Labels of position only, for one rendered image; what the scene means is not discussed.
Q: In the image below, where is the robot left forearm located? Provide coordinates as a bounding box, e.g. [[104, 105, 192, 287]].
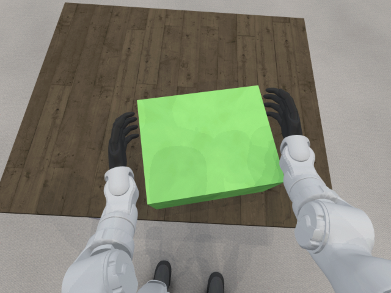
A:
[[62, 166, 139, 285]]

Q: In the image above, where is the left robot shin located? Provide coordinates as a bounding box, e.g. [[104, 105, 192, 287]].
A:
[[147, 280, 167, 289]]

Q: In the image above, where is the robot right upper arm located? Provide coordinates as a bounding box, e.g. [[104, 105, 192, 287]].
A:
[[294, 200, 391, 293]]

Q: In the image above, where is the right robot foot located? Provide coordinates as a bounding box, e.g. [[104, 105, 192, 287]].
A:
[[206, 272, 224, 293]]

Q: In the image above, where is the left robot hand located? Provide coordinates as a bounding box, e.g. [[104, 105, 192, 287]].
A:
[[108, 112, 139, 169]]

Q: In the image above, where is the robot right forearm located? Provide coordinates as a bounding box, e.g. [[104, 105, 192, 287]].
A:
[[279, 135, 375, 250]]

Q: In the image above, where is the right robot hand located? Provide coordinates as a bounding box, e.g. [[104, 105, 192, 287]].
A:
[[263, 88, 302, 138]]

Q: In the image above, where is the table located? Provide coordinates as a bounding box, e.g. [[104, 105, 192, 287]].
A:
[[0, 2, 332, 228]]

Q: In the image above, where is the carton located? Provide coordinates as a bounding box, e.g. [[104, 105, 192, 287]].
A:
[[137, 85, 284, 209]]

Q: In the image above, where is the robot left upper arm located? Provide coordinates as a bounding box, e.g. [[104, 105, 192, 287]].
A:
[[62, 249, 138, 293]]

